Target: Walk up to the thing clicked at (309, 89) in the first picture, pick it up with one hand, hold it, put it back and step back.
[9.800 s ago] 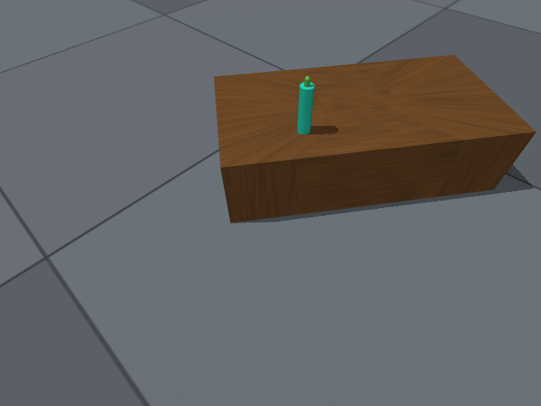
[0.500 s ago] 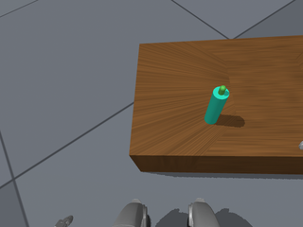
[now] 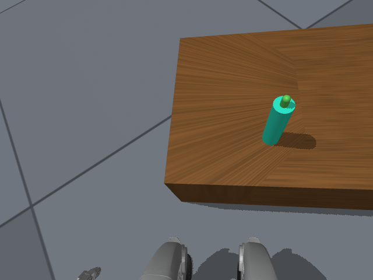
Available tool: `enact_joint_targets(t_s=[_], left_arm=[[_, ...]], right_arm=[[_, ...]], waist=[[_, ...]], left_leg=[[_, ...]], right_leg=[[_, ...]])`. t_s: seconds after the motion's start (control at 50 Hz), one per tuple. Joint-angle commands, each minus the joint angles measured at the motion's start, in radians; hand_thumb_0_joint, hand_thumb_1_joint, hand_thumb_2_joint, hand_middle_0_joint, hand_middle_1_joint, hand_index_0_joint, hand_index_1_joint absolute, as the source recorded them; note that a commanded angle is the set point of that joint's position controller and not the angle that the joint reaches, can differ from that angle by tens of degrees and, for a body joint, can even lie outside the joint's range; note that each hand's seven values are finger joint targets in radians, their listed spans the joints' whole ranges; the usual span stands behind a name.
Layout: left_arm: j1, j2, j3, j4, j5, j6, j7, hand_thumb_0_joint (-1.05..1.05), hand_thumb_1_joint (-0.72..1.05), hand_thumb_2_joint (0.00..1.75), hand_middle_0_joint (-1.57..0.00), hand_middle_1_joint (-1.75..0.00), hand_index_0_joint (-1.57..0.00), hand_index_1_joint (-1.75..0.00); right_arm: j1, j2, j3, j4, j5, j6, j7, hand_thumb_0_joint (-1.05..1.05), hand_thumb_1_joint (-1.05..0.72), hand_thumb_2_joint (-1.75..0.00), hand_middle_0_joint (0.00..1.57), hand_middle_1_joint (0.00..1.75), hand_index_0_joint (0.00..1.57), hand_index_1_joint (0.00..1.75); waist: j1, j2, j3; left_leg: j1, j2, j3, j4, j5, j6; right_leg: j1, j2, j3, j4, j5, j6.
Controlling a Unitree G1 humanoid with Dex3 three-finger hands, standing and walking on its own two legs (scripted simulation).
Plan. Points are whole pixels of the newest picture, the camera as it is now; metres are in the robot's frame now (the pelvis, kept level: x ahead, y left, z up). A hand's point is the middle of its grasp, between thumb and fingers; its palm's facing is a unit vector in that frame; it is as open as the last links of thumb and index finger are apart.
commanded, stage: approach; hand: right
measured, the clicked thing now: (277, 120) +0.55 -0.19 -0.21
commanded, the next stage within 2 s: close in in 0.72 s
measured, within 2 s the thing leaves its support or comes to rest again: neither
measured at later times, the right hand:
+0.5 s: hand (367, 123) +0.46 -0.34 -0.06, palm faces +0.14 +0.99 +0.00, open 17.7 cm
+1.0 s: hand (300, 137) +0.53 -0.28 -0.27, palm faces +0.14 +0.99 -0.01, open 17.6 cm
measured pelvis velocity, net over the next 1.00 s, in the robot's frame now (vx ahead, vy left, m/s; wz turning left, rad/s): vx -0.08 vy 0.01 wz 0.13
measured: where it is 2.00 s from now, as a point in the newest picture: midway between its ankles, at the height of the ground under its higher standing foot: outside the picture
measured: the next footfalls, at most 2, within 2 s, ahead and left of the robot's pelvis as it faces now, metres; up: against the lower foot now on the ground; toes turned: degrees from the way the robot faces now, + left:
none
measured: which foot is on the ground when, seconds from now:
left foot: down 0.00-1.00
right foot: down 0.00-1.00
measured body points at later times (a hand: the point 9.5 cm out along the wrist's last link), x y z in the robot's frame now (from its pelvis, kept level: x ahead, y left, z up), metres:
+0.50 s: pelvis -0.02 +0.00 -0.09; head +0.17 -0.06 +0.31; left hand +0.06 +0.28 -0.18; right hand +0.44 -0.40 -0.05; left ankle +0.02 +0.15 -0.66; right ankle +0.02 -0.12 -0.66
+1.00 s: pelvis -0.08 +0.01 -0.30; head +0.18 -0.04 +0.06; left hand -0.08 +0.27 -0.39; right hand +0.51 -0.33 -0.27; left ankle +0.01 +0.15 -0.66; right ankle +0.02 -0.12 -0.66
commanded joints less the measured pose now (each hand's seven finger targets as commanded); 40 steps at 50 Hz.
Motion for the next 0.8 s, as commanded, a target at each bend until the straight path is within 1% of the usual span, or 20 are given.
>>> enact_joint_targets(t_s=[0.0,0.04,0.06,0.12,0.18,0.24,0.3,0.32,0.4,0.42,0.46,0.5,0.52,0.58,0.62,0.66,0.68,0.72,0.74,0.78], left_arm=[[0.149,0.224,0.087,-0.057,-0.007,-0.013,0.013,0.00,0.92,0.88,-0.20,-0.31,-0.21,-0.30],[0.147,0.220,0.085,-0.051,-0.008,-0.010,0.011,0.00,0.92,0.88,-0.20,-0.31,-0.21,-0.30],[0.147,0.218,0.082,-0.052,-0.006,-0.009,0.009,0.00,0.92,0.88,-0.20,-0.31,-0.21,-0.30],[0.153,0.219,0.088,-0.054,-0.006,-0.005,0.009,0.00,0.91,0.87,-0.20,-0.30,-0.21,-0.30],[0.137,0.209,0.081,-0.043,0.001,-0.006,0.003,0.00,0.91,0.88,-0.20,-0.31,-0.21,-0.30],[0.125,0.207,0.069,-0.049,0.012,-0.014,-0.006,0.00,0.90,0.88,-0.20,-0.30,-0.20,-0.30],[0.107,0.200,0.055,-0.074,0.016,-0.024,-0.015,0.00,0.90,0.89,-0.20,-0.30,-0.20,-0.30],[0.094,0.199,0.048,-0.083,0.018,-0.025,-0.019,0.00,0.90,0.89,-0.20,-0.30,-0.20,-0.30],[0.086,0.213,0.034,-0.113,0.024,-0.024,-0.021,0.00,0.90,0.89,-0.19,-0.30,-0.19,-0.30],[0.082,0.220,0.031,-0.115,0.026,-0.022,-0.020,0.00,0.91,0.88,-0.19,-0.30,-0.19,-0.29],[0.078,0.227,0.026,-0.104,0.035,-0.015,-0.020,0.00,0.91,0.88,-0.19,-0.30,-0.20,-0.29],[0.080,0.237,0.023,-0.099,0.048,-0.008,-0.022,0.00,0.91,0.88,-0.19,-0.29,-0.19,-0.29],[0.078,0.238,0.024,-0.091,0.054,-0.002,-0.023,0.00,0.91,0.88,-0.19,-0.29,-0.20,-0.29],[0.079,0.244,0.023,-0.089,0.064,0.015,-0.039,0.00,0.91,0.88,-0.19,-0.30,-0.19,-0.29],[0.088,0.251,0.020,-0.089,0.071,0.028,-0.051,0.00,0.91,0.88,-0.19,-0.30,-0.19,-0.30],[0.088,0.256,0.016,-0.090,0.075,0.044,-0.060,0.00,0.90,0.89,-0.19,-0.30,-0.19,-0.30],[0.083,0.240,-0.002,-0.090,0.075,0.050,-0.064,0.00,0.91,0.89,-0.19,-0.30,-0.19,-0.30],[0.080,0.240,-0.018,-0.085,0.076,0.064,-0.067,0.00,0.90,0.89,-0.20,-0.30,-0.20,-0.30],[0.071,0.244,-0.026,-0.092,0.078,0.069,-0.071,0.00,0.89,0.90,-0.20,-0.30,-0.20,-0.31],[0.071,0.263,-0.030,-0.092,0.082,0.083,-0.074,0.00,0.89,0.90,-0.20,-0.30,-0.20,-0.31]], right_arm=[[-0.274,-0.394,-0.051,-0.223,0.030,-0.064,-0.002,0.00,0.59,-0.03,0.05,0.05,0.05,0.05],[-0.287,-0.359,-0.032,-0.206,0.039,-0.065,0.002,0.00,0.59,-0.03,0.06,0.05,0.05,0.05],[-0.275,-0.368,-0.038,-0.218,0.038,-0.068,-0.001,0.00,0.57,-0.04,0.06,0.05,0.05,0.05],[-0.310,-0.388,-0.055,-0.249,0.043,-0.075,-0.003,0.00,0.61,-0.04,0.04,0.05,0.04,0.05],[-0.262,-0.259,0.000,-0.112,0.062,-0.097,0.013,0.00,0.61,-0.03,0.04,0.05,0.05,0.05],[-0.331,-0.267,-0.015,-0.135,0.078,-0.168,0.021,0.00,0.61,-0.03,0.04,0.05,0.04,0.05],[-0.305,-0.207,-0.013,-0.087,0.112,-0.232,0.046,0.00,0.61,-0.03,0.05,0.05,0.05,0.05],[-0.292,-0.202,-0.016,-0.063,0.122,-0.250,0.053,0.00,0.61,-0.03,0.06,0.05,0.05,0.05],[-0.427,-0.273,-0.052,-0.157,0.135,-0.316,0.072,0.00,0.59,-0.02,0.07,0.05,0.06,0.05],[-0.433,-0.286,-0.060,-0.149,0.133,-0.322,0.075,0.00,0.59,-0.02,0.07,0.05,0.06,0.04],[-0.492,-0.342,-0.087,-0.139,0.120,-0.331,0.074,0.00,0.57,-0.02,0.07,0.04,0.06,0.04],[-0.557,-0.410,-0.115,-0.181,0.093,-0.337,0.065,0.00,0.56,-0.01,0.08,0.04,0.06,0.04],[-0.600,-0.427,-0.119,-0.185,0.076,-0.333,0.059,0.00,0.57,-0.02,0.07,0.04,0.06,0.04],[-0.646,-0.416,-0.109,-0.155,0.039,-0.302,0.036,0.00,0.57,-0.01,0.07,0.04,0.06,0.04],[-0.642,-0.468,-0.134,-0.187,0.013,-0.290,0.015,0.00,0.56,-0.01,0.07,0.04,0.06,0.04],[-0.693,-0.494,-0.142,-0.172,-0.001,-0.272,-0.003,0.00,0.59,-0.01,0.07,0.04,0.06,0.04],[-0.724,-0.499,-0.135,-0.169,-0.005,-0.266,-0.009,0.00,0.58,-0.01,0.07,0.04,0.06,0.04],[-0.750,-0.520,-0.135,-0.130,-0.024,-0.255,-0.027,0.00,0.57,-0.01,0.06,0.04,0.06,0.04],[-0.759,-0.507,-0.113,-0.118,-0.036,-0.249,-0.033,0.00,0.57,-0.02,0.06,0.04,0.05,0.04],[-0.779,-0.510,-0.097,-0.094,-0.064,-0.236,-0.053,0.00,0.56,-0.03,0.06,0.04,0.05,0.04]], waist=[[-0.039,-0.260,-0.469],[-0.026,-0.263,-0.418],[-0.035,-0.269,-0.432],[-0.027,-0.271,-0.475],[0.005,-0.211,-0.336],[0.010,-0.219,-0.388],[0.023,-0.185,-0.381],[0.018,-0.180,-0.371],[0.031,-0.253,-0.530],[0.029,-0.265,-0.540],[0.033,-0.306,-0.566],[0.031,-0.375,-0.653],[0.033,-0.399,-0.676],[0.059,-0.426,-0.688],[0.048,-0.452,-0.774],[0.077,-0.428,-0.787],[0.091,-0.394,-0.782],[0.119,-0.345,-0.723],[0.128,-0.358,-0.700],[0.140,-0.391,-0.680]], left_leg=[[0.130,-0.024,-0.001,-0.099,0.269,0.063],[0.082,-0.027,0.005,-0.101,0.223,0.063],[0.098,-0.023,0.002,-0.101,0.241,0.063],[0.121,-0.022,-0.002,-0.100,0.278,0.062],[0.000,-0.026,0.006,-0.056,0.233,0.061],[-0.070,-0.025,0.000,0.024,0.227,0.062],[-0.179,-0.029,0.001,0.121,0.177,0.062],[-0.217,-0.030,0.005,0.159,0.146,0.062],[-0.339,-0.028,-0.003,0.297,0.107,0.062],[-0.390,-0.024,0.002,0.339,0.098,0.060],[-0.464,-0.022,0.005,0.410,0.093,0.061],[-0.511,-0.019,0.005,0.488,0.127,0.062],[-0.543,-0.018,0.005,0.513,0.122,0.062],[-0.624,-0.018,0.020,0.603,0.110,0.061],[-0.626,-0.020,0.023,0.653,0.154,0.061],[-0.627,-0.023,0.030,0.697,0.159,0.058],[-0.625,-0.028,0.031,0.708,0.164,0.053],[-0.644,-0.030,0.038,0.735,0.095,0.047],[-0.664,-0.028,0.043,0.754,0.055,0.049],[-0.728,-0.029,0.060,0.795,0.014,0.051]], right_leg=[[0.463,0.023,0.026,-0.147,0.425,-0.024],[0.462,0.014,0.047,-0.168,0.388,-0.017],[0.471,0.013,0.045,-0.165,0.404,-0.019],[0.463,0.021,0.029,-0.141,0.433,-0.024],[0.370,0.004,0.055,-0.111,0.412,-0.019],[0.310,0.006,0.050,-0.026,0.418,-0.020],[0.177,0.009,0.052,0.076,0.349,-0.026],[0.125,0.006,0.062,0.093,0.307,-0.026],[0.036,0.009,0.066,0.237,0.265,-0.027],[0.027,0.004,0.079,0.268,0.266,-0.022],[-0.033,0.006,0.083,0.342,0.272,-0.018],[-0.011,0.000,0.087,0.415,0.338,-0.010],[-0.020,0.000,0.085,0.445,0.342,-0.007],[-0.087,-0.005,0.100,0.513,0.317,-0.001],[-0.090,-0.003,0.090,0.576,0.360,-0.003],[-0.184,0.003,0.085,0.639,0.327,-0.009],[-0.248,0.004,0.079,0.678,0.302,-0.019],[-0.403,0.009,0.073,0.723,0.172,-0.027],[-0.450,0.013,0.073,0.725,0.112,-0.025],[-0.454,0.013,0.082,0.745,0.063,-0.020]])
